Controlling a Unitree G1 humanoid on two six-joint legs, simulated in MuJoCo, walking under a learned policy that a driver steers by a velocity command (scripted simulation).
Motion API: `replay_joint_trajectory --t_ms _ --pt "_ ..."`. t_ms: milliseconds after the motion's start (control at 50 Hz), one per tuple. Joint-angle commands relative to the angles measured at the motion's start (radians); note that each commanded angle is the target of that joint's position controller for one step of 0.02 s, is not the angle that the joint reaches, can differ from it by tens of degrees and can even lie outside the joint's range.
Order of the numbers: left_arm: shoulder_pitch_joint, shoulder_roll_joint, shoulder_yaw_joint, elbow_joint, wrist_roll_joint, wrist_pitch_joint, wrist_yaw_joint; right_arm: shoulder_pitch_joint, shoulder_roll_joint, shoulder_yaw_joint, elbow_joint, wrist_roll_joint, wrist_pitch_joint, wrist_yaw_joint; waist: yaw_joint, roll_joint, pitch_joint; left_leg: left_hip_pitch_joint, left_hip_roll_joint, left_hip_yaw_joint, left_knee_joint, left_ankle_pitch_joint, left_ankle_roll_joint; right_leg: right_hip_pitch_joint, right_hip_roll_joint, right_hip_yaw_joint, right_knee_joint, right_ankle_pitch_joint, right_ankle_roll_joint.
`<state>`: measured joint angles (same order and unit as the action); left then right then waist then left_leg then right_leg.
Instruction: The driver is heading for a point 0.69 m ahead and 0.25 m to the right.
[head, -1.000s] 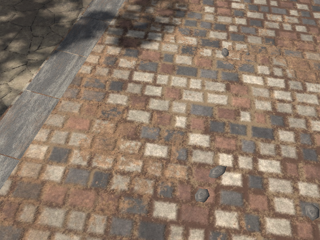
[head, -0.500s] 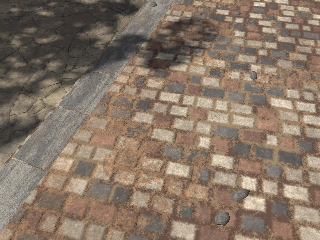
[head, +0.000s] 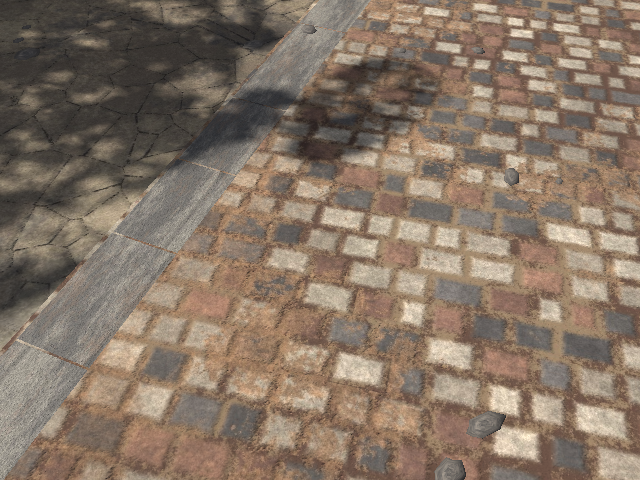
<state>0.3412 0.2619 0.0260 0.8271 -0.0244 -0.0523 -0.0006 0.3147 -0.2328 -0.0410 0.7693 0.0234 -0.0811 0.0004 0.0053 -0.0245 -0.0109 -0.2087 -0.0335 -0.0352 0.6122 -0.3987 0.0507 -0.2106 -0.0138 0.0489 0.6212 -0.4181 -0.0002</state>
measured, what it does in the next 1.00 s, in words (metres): walks ahead, turning right: right foot, then left foot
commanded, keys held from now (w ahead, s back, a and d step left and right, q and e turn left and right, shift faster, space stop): w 0.12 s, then w+e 0.88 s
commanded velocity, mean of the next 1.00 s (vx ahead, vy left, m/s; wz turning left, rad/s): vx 0.46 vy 0.00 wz -0.39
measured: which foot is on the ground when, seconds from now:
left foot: down 0.00-0.38, up 0.40-0.88, down 0.90-1.00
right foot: down 0.00-0.02, up 0.04-0.36, down 0.38-0.90, up 0.92-1.00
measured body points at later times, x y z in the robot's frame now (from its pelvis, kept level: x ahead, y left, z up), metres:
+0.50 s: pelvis +0.23 -0.05 +0.00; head +0.27 -0.06 +0.44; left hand +0.44 +0.18 -0.10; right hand +0.26 -0.33 -0.12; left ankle +0.09 +0.11 -0.62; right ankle +0.32 -0.13 -0.72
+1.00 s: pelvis +0.51 -0.06 +0.01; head +0.53 -0.07 +0.46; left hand +0.68 +0.17 -0.11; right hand +0.59 -0.37 -0.06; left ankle +0.62 +0.01 -0.72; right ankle +0.35 -0.12 -0.65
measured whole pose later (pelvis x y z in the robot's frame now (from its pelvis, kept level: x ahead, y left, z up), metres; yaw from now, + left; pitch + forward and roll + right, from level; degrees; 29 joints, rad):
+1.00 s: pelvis +0.51 -0.06 +0.01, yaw -26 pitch +2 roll +1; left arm 0.37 0.30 0.05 0.74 -0.03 -0.02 0.01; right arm 0.12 -0.26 -0.04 0.64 0.00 -0.12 0.00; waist 0.05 -0.03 0.01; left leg -0.37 -0.04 -0.01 0.51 -0.17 0.02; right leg -0.33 0.09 0.15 1.09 -0.46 -0.03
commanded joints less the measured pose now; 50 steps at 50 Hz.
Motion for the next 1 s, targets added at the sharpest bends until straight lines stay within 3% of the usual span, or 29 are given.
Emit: replay_joint_trajectory --t_ms 20,40,60,80,100,140,220,280,320,380,400,420,440,460,480,500,520,540,620,720,780,840,880,900,920,940,960,980,1000 --pt "-0.248 0.103 0.018 -0.169 0.002 -0.032 0.002 0.216 -0.213 -0.069 0.014 0.001 -0.035 0.013 -0.133 0.139 0.026 0.298 0.139 -0.268 -0.241 0.225 0.109 -0.305 0.017 -0.009 0.152 0.360 -0.058" --pt "-0.236 0.114 0.020 -0.182 0.010 -0.057 0.006 0.301 -0.262 -0.086 0.023 -0.006 -0.025 0.017 -0.159 0.328 -0.001 0.507 0.319 -0.540 -0.314 0.460 0.208 -0.584 0.078 -0.046 0.429 0.019 -0.009" --pt "-0.213 0.147 0.030 -0.175 -0.006 -0.066 0.001 0.284 -0.188 -0.060 0.015 -0.020 -0.018 0.017 -0.129 0.215 0.030 0.521 0.372 -0.556 -0.291 0.541 0.251 -0.707 0.039 0.011 0.566 -0.157 -0.022" --pt "-0.216 0.123 0.024 -0.174 -0.026 -0.064 -0.006 0.270 -0.144 -0.046 0.008 -0.030 -0.013 0.017 -0.112 0.137 0.053 0.539 0.362 -0.488 -0.283 0.547 0.247 -0.785 0.005 0.022 0.649 -0.133 -0.043" --pt "-0.244 0.093 0.015 -0.186 -0.026 -0.062 -0.016 0.259 -0.130 -0.040 0.012 -0.028 -0.008 0.015 -0.104 0.089 0.080 0.537 0.348 -0.420 -0.307 0.533 0.229 -0.852 -0.028 0.005 0.642 -0.079 -0.056" --pt "-0.283 0.061 0.008 -0.203 -0.013 -0.053 -0.034 0.218 -0.092 -0.021 0.020 -0.023 0.011 0.007 -0.078 0.103 0.103 0.461 0.307 -0.291 -0.375 0.552 0.167 -0.830 -0.078 -0.021 0.549 0.020 -0.057" --pt "-0.347 0.006 -0.020 -0.234 0.006 -0.047 -0.071 0.100 -0.154 -0.026 -0.010 -0.015 0.008 -0.021 -0.054 0.115 0.109 0.107 0.188 -0.044 -0.507 0.463 0.110 -0.439 -0.043 -0.103 0.159 0.357 -0.015" --pt "-0.378 0.067 -0.003 -0.255 -0.002 -0.037 -0.064 0.125 -0.211 -0.043 0.016 -0.009 -0.011 -0.020 -0.048 0.130 0.115 0.137 0.242 -0.009 -0.534 0.504 0.099 -0.327 -0.010 -0.093 0.018 0.438 -0.037" --pt "-0.367 0.106 0.014 -0.263 -0.001 -0.032 -0.059 0.120 -0.215 -0.047 0.023 -0.008 -0.011 -0.018 -0.025 0.135 0.082 0.224 0.260 0.030 -0.439 0.763 0.073 -0.285 0.024 -0.102 -0.026 0.417 -0.080" --pt "-0.072 0.185 0.068 -0.187 -0.004 -0.011 -0.044 0.111 -0.224 -0.051 0.006 -0.027 0.017 -0.028 0.123 0.122 -0.108 0.181 0.218 0.112 0.016 1.106 0.008 0.095 0.104 -0.136 -0.029 0.362 -0.150" --pt "0.074 0.255 0.090 -0.163 -0.004 0.000 -0.028 0.127 -0.192 -0.036 -0.028 -0.051 0.015 -0.036 0.161 -0.016 -0.201 -0.068 0.165 0.124 0.347 0.754 -0.023 0.380 -0.052 0.113 -0.019 0.340 -0.203" --pt "0.071 0.314 0.091 -0.167 0.004 -0.009 -0.038 0.265 -0.042 0.011 -0.051 -0.049 -0.008 -0.013 0.038 -0.278 -0.357 -0.412 -0.035 0.013 0.710 -0.152 -0.071 0.624 -0.307 0.722 -0.206 -0.002 -0.396" --pt "0.065 0.217 0.075 -0.174 0.002 -0.012 -0.033 0.145 -0.156 -0.011 -0.052 -0.017 -0.039 0.001 0.107 -0.145 -0.317 -0.504 0.001 -0.122 0.801 -0.129 -0.046 0.567 -0.290 0.825 -0.347 -0.153 -0.353" --pt "0.006 0.197 0.069 -0.176 0.011 -0.017 -0.029 0.037 -0.196 -0.022 -0.092 0.018 -0.054 0.007 0.092 -0.089 -0.147 -0.561 0.042 -0.098 0.778 -0.028 -0.029 0.417 -0.270 0.681 -0.371 -0.115 -0.312" --pt "-0.055 0.195 0.068 -0.190 0.015 -0.022 -0.028 -0.009 -0.191 -0.015 -0.105 0.006 -0.064 -0.001 0.056 0.030 -0.076 -0.517 0.086 -0.087 0.707 0.056 -0.022 0.258 -0.233 0.577 -0.382 0.008 -0.292" --pt "-0.104 0.188 0.067 -0.203 0.025 -0.026 -0.029 -0.022 -0.189 -0.021 -0.105 -0.015 -0.064 -0.010 0.017 0.059 -0.035 -0.466 0.114 -0.082 0.645 0.095 -0.026 0.132 -0.193 0.493 -0.389 0.132 -0.286" --pt "-0.136 0.172 0.062 -0.218 0.040 -0.028 -0.028 0.003 -0.190 -0.025 -0.107 -0.023 -0.054 -0.012 -0.025 0.026 -0.033 -0.403 0.137 -0.095 0.616 0.120 -0.028 0.051 -0.160 0.439 -0.410 0.192 -0.283" --pt "-0.154 0.157 0.060 -0.224 0.036 -0.029 -0.027 0.016 -0.183 -0.025 -0.108 -0.028 -0.042 -0.014 -0.043 -0.003 -0.026 -0.383 0.147 -0.091 0.583 0.128 -0.039 0.001 -0.142 0.407 -0.431 0.217 -0.292" --pt "-0.107 0.164 0.063 -0.198 0.017 -0.035 -0.011 -0.065 -0.150 -0.018 -0.146 -0.054 -0.013 -0.025 -0.027 -0.004 0.035 -0.415 0.146 -0.050 0.409 0.248 -0.103 -0.130 -0.100 0.297 -0.459 0.287 -0.302" --pt "-0.009 0.192 0.072 -0.156 -0.002 -0.014 0.012 -0.268 -0.111 -0.002 -0.194 -0.042 -0.032 -0.017 0.060 -0.021 0.027 -0.357 0.078 -0.039 0.049 0.500 -0.130 -0.095 -0.052 0.257 -0.402 0.288 -0.234" --pt "0.039 0.191 0.073 -0.134 -0.010 0.000 0.016 -0.345 -0.125 -0.005 -0.215 -0.023 -0.044 -0.002 0.087 -0.036 0.026 -0.329 0.046 -0.053 -0.055 0.488 -0.125 -0.020 -0.070 0.320 -0.347 0.245 -0.225" --pt "0.043 0.182 0.072 -0.128 -0.006 0.015 0.020 -0.345 -0.158 -0.021 -0.220 -0.016 -0.057 0.011 0.069 -0.074 0.012 -0.278 0.023 -0.072 -0.139 0.371 -0.099 0.083 -0.094 0.407 -0.255 0.284 -0.208" --pt "0.016 0.166 0.069 -0.135 -0.002 0.023 0.019 -0.234 -0.184 -0.040 -0.193 -0.012 -0.064 0.007 0.004 -0.105 -0.024 -0.116 0.023 -0.049 -0.204 0.323 -0.053 0.081 -0.076 0.421 -0.163 0.357 -0.178" --pt "0.010 0.123 0.053 -0.145 0.004 0.019 0.013 -0.125 -0.218 -0.055 -0.180 -0.025 -0.069 -0.001 -0.051 -0.079 -0.118 0.093 0.097 -0.094 -0.200 0.320 0.001 0.022 -0.031 0.371 -0.003 0.371 -0.145" --pt "0.030 0.063 0.034 -0.168 0.013 0.013 0.012 0.018 -0.278 -0.070 -0.170 -0.040 -0.065 -0.011 -0.093 0.061 -0.260 0.394 0.290 -0.315 -0.193 0.249 0.086 -0.171 0.057 0.245 0.287 0.187 -0.090" --pt "0.137 0.061 0.025 -0.195 -0.010 0.003 0.012 0.082 -0.314 -0.084 -0.128 -0.038 -0.049 0.000 -0.044 0.374 -0.323 0.582 0.462 -0.735 -0.271 0.038 0.214 -0.479 0.132 0.149 0.534 -0.193 -0.045" --pt "0.117 0.163 0.045 -0.168 -0.019 0.007 0.015 0.042 -0.210 -0.063 -0.149 -0.021 -0.041 0.002 -0.061 0.236 -0.217 0.508 0.451 -0.712 -0.295 -0.105 0.186 -0.574 0.040 0.161 0.644 -0.128 -0.026" --pt "0.016 0.196 0.056 -0.178 -0.010 0.012 0.014 0.008 -0.163 -0.050 -0.153 -0.020 -0.034 -0.002 -0.084 0.143 -0.095 0.390 0.398 -0.538 -0.307 -0.042 0.143 -0.586 0.012 0.130 0.665 -0.032 -0.013" --pt "-0.031 0.178 0.057 -0.188 0.000 0.014 0.014 -0.032 -0.155 -0.044 -0.154 -0.029 -0.028 -0.003 -0.068 0.084 -0.035 0.286 0.350 -0.425 -0.332 0.078 0.123 -0.562 -0.014 0.108 0.646 0.037 -0.004"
